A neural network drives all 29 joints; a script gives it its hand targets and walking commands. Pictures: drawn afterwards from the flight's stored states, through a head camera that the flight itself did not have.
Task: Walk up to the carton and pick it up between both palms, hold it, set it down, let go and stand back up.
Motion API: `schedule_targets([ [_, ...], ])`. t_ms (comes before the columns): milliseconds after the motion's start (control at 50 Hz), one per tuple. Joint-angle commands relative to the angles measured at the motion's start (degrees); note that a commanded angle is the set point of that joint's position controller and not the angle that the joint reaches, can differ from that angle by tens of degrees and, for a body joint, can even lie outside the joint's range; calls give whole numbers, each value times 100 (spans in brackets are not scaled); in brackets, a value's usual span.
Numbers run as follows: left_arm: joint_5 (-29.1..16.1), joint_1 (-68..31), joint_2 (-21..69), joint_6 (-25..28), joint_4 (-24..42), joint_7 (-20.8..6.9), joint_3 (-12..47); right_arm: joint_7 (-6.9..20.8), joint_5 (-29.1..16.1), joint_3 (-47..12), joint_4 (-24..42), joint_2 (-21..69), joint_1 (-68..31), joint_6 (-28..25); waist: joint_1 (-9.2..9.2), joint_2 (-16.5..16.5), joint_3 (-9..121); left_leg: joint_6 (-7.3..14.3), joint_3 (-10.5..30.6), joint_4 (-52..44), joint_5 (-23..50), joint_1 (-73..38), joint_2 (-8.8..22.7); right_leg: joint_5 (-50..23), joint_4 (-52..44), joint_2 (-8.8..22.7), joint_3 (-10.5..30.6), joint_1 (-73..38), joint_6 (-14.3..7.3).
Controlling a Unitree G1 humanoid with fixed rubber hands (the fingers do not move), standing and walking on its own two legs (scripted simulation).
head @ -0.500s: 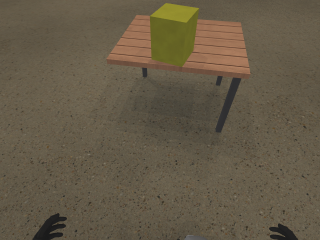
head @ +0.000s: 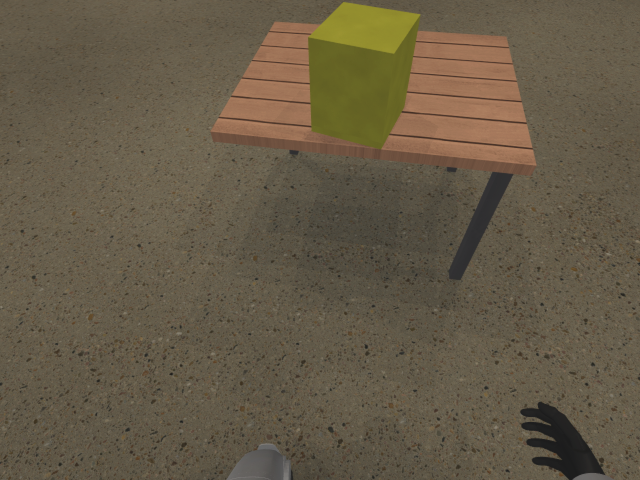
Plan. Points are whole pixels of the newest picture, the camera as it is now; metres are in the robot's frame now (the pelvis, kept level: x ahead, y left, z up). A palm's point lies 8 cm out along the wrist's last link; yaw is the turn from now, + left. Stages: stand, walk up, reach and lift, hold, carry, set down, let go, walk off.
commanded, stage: walk up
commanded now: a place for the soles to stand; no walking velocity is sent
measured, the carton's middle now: (362, 76) +1.03 -0.10 -0.05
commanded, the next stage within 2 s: none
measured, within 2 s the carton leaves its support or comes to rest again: neither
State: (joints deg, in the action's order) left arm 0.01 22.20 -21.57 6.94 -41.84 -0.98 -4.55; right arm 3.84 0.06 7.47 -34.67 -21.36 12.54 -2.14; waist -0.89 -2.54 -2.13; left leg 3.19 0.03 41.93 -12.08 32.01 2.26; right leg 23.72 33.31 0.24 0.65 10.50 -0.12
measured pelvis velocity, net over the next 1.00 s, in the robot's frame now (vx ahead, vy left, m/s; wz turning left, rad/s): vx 0.31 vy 0.03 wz -0.08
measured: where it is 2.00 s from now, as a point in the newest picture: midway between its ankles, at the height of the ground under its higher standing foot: (260, 367)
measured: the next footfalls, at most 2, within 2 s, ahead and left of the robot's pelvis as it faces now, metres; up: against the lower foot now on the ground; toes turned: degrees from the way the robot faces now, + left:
left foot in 0.04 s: +0.16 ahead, +0.13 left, +0.00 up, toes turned +1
right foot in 0.52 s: +0.31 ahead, -0.10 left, +0.00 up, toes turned -4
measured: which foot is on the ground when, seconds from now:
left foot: up 0.00-0.02, down 0.04-0.52, up 0.54-1.00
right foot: down 0.00-0.04, up 0.06-0.50, down 0.52-1.00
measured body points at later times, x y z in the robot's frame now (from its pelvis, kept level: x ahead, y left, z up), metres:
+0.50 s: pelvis +0.18 +0.01 +0.00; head +0.19 +0.00 +0.45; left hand +0.26 +0.32 -0.09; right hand +0.27 -0.31 -0.09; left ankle +0.12 +0.13 -0.72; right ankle +0.26 -0.10 -0.71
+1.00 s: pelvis +0.31 +0.03 +0.00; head +0.34 +0.01 +0.44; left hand +0.40 +0.35 -0.09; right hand +0.43 -0.28 -0.09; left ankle +0.42 +0.14 -0.68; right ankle +0.27 -0.10 -0.72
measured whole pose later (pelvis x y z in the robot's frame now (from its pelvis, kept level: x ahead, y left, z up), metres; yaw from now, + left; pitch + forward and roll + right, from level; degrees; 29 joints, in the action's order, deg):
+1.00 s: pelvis +0.31 +0.03 +0.00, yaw -5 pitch +0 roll +0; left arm 0.0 21.9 -22.1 7.4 -42.1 1.4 -3.8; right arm 3.8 0.1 7.2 -34.7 -21.5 13.4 -0.1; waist -0.5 -3.1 -3.1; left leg 1.9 -1.6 56.0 -12.7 36.5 1.6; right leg 22.6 37.8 0.1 1.1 15.3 -0.7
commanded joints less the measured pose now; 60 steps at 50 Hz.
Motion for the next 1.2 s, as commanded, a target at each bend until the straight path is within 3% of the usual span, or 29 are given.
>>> schedule_targets([
  [0, 56, -52, -1283, 36, 506, 150, -176, -66, 277, 472, -174, -1632, 1314, -364, 757, -515, 1252, 195, 590, -1453, -313, -3662, 253, -2304, 1992, 509, 318, 1270, -569],
  [20, 48, 348, -750, 17, 435, 129, -40, -140, 315, 546, -116, -1883, 1462, -370, 708, -1795, 1275, 259, 2100, -1824, -1480, -4381, 1204, 334, 3098, -144, 353, 2547, -387],
  [40, 13, 475, -1042, -31, 340, 166, -133, -150, 243, 494, 56, -2094, 1189, -337, 486, -1286, 909, 688, 3677, -2699, -2520, -3756, 2001, 665, 3768, -507, 474, 3114, -261],
  [60, 54, 213, -1464, -62, 253, 154, -196, -121, 110, 487, 97, -1998, 819, -294, 504, -701, 439, 793, 3787, -3147, -3605, -2768, 2140, 336, 3941, -159, 588, 2990, -316],
  [140, 76, 456, -1336, -130, -90, -49, -241, -174, 68, 277, 87, -1479, 554, -364, 158, -354, -324, 265, 1501, -3005, -1520, -1771, 1148, -865, 3126, 218, 474, 2345, -136],
  [180, 74, 575, -1241, -164, -77, -55, -238, -171, 72, 251, 140, -1405, 832, -376, 183, -363, -21, 278, 1178, -2738, -359, -2303, 1108, -921, 2825, 87, 361, 2385, -15],
  [240, 36, 276, -1242, -189, -9, -45, -249, -144, 79, 241, 146, -1358, 872, -348, 341, -654, -203, 412, 718, -2742, -453, -2418, 934, -920, 2273, 156, 246, 2495, 15],
  [320, 67, -224, -1328, -160, 225, -70, -233, -146, 88, 334, 226, -1659, 1028, -285, 487, -339, -684, 853, 1170, -2874, -1259, -2479, 1396, -847, 1745, 277, 158, 2843, 35],
  [380, 118, -127, -1297, -82, 338, -112, -235, -102, 156, 308, 389, -1702, 620, -247, 292, -565, -605, 1069, 679, -2481, -1236, -2155, 1301, -707, 770, 402, -250, 2060, 34],
  [420, 99, 51, -1235, -17, 286, -109, -218, -64, 175, 285, 327, -1674, 487, -200, 150, -853, -390, 870, 320, -1892, -212, -2027, 1053, -953, 97, 206, -564, 1266, -79],
  [460, 127, 779, -1345, 69, 58, -6, -296, -100, 140, 161, 444, -1375, 385, -145, -231, -298, 331, 545, -205, -210, 1091, -1994, 593, -1570, -479, -129, -702, -1, -153],
  [480, 172, 1315, -1597, 105, 16, 76, -439, -102, 167, 117, 493, -1171, 607, -164, -411, 475, 892, 330, -190, 1021, 837, -1327, 335, -1037, -489, 50, 49, -998, -298],
  [500, 194, 1472, -2130, 141, 32, 154, -584, -94, 128, -18, 606, -779, 751, -130, -384, 1618, 841, -21, -188, 2072, -1296, 99, -293, -200, -1230, 1626, 2892, -1461, -675],
  [520, 90, 1151, -2266, 141, 183, 154, -528, -146, 193, 21, 426, -1141, 886, -54, -142, 857, 429, -71, 385, 2548, -1978, 663, -364, 270, -1714, 2286, 4236, -1172, -940],
  [560, 28, 601, -2120, 110, 287, 195, -530, -153, 88, 73, 254, -1449, 614, 5, 5, 347, -127, -44, 547, 2790, -1115, 746, 8, 654, -1939, 1965, 3650, -435, -855],
  [640, -11, 713, -1713, 156, 188, 198, -353, -71, 147, 116, 58, -1256, 963, 50, 30, 753, 287, -235, 265, 2244, -456, 378, 196, -2320, -1269, 1149, 1616, -402, -590],
  [740, -26, 879, -1668, 129, 180, 297, -391, -61, 180, 84, 153, -1144, 447, 158, -43, 623, 362, -337, 305, 2013, 111, 974, 140, -3696, -948, 1160, 1447, -882, -284],
  [780, 1, 964, -1782, 115, 185, 359, -412, -68, 201, 101, 280, -1125, 117, 188, -42, 458, 183, -338, 295, 1875, 180, 1205, 205, -4042, -925, 1204, 1469, -777, -470],
  [820, 72, 888, -1782, 130, 243, 382, -423, -14, 223, 91, 400, -1039, -185, 164, -137, 812, 61, -337, 156, 1564, 161, 1065, 267, -3547, -1034, 1207, 1410, -426, -819],
  [840, 56, 808, -1774, 122, 238, 394, -432, 6, 247, 135, 409, -1059, -186, 173, -81, 689, -94, -332, 216, 1586, 176, 1043, 214, -3634, -948, 1213, 1461, -252, -647],
  [900, 107, 828, -1943, 105, 263, 421, -437, 49, 281, 168, 596, -1172, -462, 155, -140, 606, 194, -205, 354, 1091, -257, 1138, 277, -2382, -777, 1491, 1690, -722, -1268],
  [980, 124, 417, -1970, 107, 418, 448, -437, 103, 269, 161, 576, -1083, -640, 38, -114, 632, 240, -107, 349, 323, -424, 806, 358, -2565, -400, 1631, 1533, -743, -1310],
  [1000, 140, 183, -2036, 116, 384, 460, -424, 109, 265, 256, 502, -1236, -303, 38, 137, 652, 490, -43, 518, 228, -397, 97, 477, -2277, -377, 1806, 1777, -459, -1254],
  [1040, 134, -387, -1915, 93, 492, 408, -379, 98, 238, 285, 134, -1118, 669, -71, 742, 670, 678, 26, 172, -836, -115, -1684, 234, -2264, 370, 1323, 952, 604, -858],
  [1060, 130, -179, -1471, 93, 443, 368, -245, 29, 306, 471, -200, -1465, 1510, -165, 974, -243, 1156, 90, 665, -1218, -267, -3219, 226, -2323, 1965, 824, 648, 1446, -572],
  [1080, 96, 236, -949, 56, 305, 345, -46, -72, 328, 566, -211, -1805, 1629, -183, 898, -1740, 982, -51, 1800, -1696, -1088, -3809, 916, 112, 3051, -172, 518, 2629, -245],
  [1120, 68, 404, -1354, -126, 128, 391, -115, -129, 118, 509, 76, -2009, 976, -106, 638, -1075, 360, -261, 3971, -3477, -3727, -2523, 2042, 380, 4204, -402, 866, 3105, -208],
  [1140, 22, 483, -1719, -185, -77, 358, -189, -160, 42, 433, 134, -1710, 553, -68, 404, -433, 39, -530, 3644, -3554, -3749, -2236, 1920, -189, 4167, -151, 841, 2932, -186],
  [1180, 23, 712, -1546, -263, -365, 259, -225, -200, 73, 295, 126, -1339, 324, -110, 106, -220, -329, -1180, 1976, -3352, -2042, -1747, 1122, -867, 3506, 56, 974, 2417, -51],
])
